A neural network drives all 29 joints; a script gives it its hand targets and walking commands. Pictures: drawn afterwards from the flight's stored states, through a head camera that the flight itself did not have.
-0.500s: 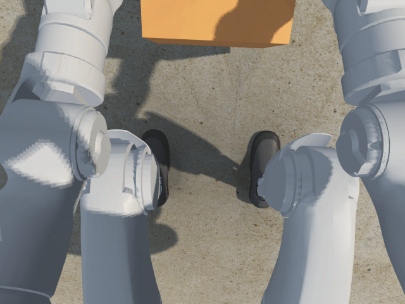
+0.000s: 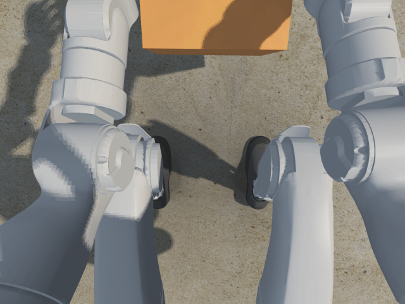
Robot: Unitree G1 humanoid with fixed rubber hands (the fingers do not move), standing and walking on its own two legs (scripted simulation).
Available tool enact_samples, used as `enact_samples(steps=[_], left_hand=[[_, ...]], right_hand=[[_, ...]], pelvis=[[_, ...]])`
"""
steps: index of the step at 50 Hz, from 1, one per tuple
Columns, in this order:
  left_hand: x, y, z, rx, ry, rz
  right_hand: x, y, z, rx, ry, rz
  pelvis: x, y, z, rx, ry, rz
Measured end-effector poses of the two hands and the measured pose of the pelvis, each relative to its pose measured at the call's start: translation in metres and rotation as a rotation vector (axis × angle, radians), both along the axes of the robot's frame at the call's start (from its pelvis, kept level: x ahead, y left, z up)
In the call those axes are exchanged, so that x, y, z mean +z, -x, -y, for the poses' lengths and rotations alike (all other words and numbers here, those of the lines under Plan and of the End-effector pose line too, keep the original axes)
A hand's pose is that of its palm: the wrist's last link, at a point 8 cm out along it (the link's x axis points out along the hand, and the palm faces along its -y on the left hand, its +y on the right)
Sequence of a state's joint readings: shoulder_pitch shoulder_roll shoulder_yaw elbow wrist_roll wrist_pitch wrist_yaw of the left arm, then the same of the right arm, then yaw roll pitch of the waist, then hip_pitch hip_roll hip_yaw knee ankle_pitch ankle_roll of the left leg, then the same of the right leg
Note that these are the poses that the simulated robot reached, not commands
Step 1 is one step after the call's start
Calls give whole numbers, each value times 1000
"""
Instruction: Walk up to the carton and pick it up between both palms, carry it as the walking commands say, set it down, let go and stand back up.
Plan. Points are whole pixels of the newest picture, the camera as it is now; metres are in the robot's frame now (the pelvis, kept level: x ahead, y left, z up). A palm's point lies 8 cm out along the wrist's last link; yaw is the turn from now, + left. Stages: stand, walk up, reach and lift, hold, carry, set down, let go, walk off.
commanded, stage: reach and lift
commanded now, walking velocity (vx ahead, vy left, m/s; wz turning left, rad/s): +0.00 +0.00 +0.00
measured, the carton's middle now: out of the picture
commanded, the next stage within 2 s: none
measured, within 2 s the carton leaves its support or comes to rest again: neither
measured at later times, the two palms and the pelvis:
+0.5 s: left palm out of the picture +0.54 +0.15 -0.04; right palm out of the picture +0.55 -0.14 -0.03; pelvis -0.01 +0.01 +0.04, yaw +0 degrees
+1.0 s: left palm out of the picture +0.52 +0.14 +0.03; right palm out of the picture +0.53 -0.15 +0.03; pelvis -0.02 +0.01 +0.09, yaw -1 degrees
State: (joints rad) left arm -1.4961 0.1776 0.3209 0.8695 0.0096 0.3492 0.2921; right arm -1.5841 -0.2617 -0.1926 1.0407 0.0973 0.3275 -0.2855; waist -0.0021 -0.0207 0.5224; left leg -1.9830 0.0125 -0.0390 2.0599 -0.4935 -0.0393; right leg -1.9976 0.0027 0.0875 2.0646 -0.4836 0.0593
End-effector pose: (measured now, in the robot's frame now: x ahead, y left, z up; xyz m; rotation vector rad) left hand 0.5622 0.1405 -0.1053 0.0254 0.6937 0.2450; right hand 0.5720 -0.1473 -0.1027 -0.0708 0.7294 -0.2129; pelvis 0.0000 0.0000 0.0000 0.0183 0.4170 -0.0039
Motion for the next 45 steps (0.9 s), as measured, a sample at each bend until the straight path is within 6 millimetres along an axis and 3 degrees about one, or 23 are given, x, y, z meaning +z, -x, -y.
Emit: enact_samples(steps=[8, 18, 45], left_hand=[[14, 12, 1, 0, 9, -9], [48, 17, -4, 7, 4, 10], [117, 43, 1, 14, 2, 9]], right_hand=[[16, 13, 0, -8, 16, -10], [52, 16, -5, -8, 20, 6], [119, 43, -1, -22, 19, 1]], pelvis=[[11, 3, -4, -1, 9, 30], [28, 6, -6, -1, 15, 67], [77, 16, -5, -5, 12, 144]])
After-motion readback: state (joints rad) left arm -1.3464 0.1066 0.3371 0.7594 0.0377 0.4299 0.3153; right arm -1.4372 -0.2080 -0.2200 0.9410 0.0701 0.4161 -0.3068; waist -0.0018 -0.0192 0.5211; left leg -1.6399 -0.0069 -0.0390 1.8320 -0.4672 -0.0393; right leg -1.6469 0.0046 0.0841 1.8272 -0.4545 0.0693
